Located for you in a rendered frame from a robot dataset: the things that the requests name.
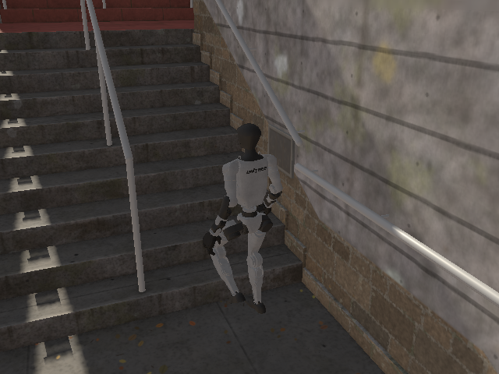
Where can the robot right hand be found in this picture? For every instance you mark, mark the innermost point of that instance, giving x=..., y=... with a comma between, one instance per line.
x=262, y=207

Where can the robot left shin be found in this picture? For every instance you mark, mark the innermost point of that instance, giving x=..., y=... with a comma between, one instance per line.
x=225, y=271

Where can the right robot upper arm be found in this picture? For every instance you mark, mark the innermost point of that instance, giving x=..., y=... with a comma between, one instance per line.
x=273, y=174

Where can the left robot upper arm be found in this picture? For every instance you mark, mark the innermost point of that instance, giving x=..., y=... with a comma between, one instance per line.
x=229, y=171

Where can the robot left hand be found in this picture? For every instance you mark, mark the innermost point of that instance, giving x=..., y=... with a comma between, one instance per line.
x=209, y=241

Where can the left robot forearm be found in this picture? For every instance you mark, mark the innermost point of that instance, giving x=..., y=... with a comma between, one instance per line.
x=222, y=217

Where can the right robot forearm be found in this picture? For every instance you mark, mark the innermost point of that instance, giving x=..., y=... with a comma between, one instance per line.
x=271, y=198

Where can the humanoid robot torso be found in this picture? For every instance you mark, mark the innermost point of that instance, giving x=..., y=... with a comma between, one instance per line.
x=251, y=188

